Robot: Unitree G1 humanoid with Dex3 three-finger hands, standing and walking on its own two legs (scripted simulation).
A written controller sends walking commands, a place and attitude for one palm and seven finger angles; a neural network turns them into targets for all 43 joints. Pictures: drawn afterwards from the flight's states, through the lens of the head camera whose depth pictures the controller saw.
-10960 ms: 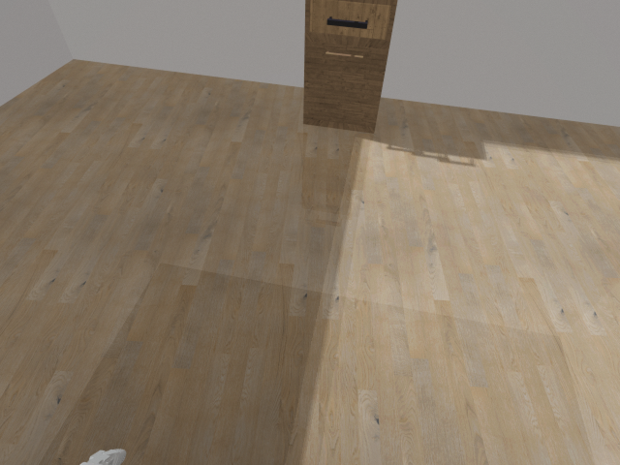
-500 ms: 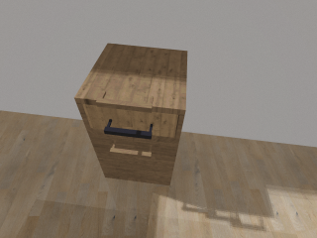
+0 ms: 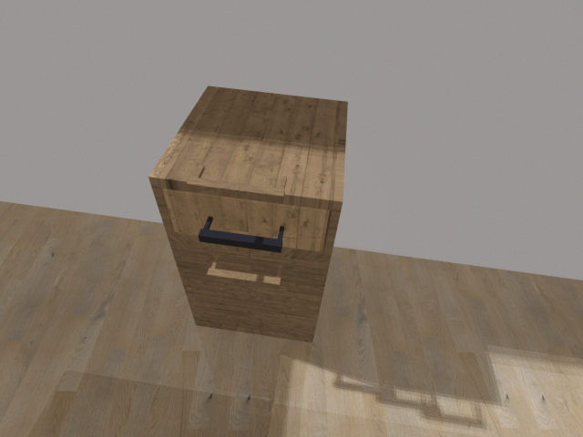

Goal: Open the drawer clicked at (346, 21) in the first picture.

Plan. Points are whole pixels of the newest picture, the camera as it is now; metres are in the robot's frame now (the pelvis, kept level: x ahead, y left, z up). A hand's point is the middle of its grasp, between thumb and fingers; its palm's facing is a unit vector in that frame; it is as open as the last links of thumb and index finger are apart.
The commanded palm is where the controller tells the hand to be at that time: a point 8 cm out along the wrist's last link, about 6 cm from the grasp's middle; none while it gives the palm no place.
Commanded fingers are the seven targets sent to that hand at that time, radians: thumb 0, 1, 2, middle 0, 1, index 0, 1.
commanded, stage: come to a stop and stand still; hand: left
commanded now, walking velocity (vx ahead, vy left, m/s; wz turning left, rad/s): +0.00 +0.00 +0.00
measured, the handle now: (243, 233) +0.58 +0.15 -0.16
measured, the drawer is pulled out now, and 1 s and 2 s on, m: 0.00 0.00 0.00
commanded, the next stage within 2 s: look again from close up in 0.30 s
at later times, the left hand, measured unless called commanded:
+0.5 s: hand out of the picture -0.05 +0.16 -0.18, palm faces +0.05 -0.99 -0.12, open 7.3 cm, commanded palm none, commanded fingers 0.00 0.90 0.90 -0.20 -0.30 -0.20 -0.30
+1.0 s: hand out of the picture -0.04 +0.16 -0.18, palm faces +0.05 -0.99 -0.13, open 7.3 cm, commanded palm none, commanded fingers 0.00 0.90 0.90 -0.20 -0.30 -0.20 -0.30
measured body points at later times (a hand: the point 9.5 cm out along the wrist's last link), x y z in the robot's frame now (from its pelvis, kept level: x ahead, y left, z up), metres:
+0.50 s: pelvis -0.01 +0.01 +0.00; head -0.01 +0.03 +0.45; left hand -0.05 +0.21 -0.17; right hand -0.03 -0.19 -0.16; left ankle +0.03 +0.09 -0.74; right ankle -0.02 -0.11 -0.74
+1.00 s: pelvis +0.00 +0.02 +0.00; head +0.01 +0.02 +0.45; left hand -0.04 +0.21 -0.16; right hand -0.02 -0.19 -0.16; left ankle +0.03 +0.09 -0.74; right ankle -0.02 -0.11 -0.74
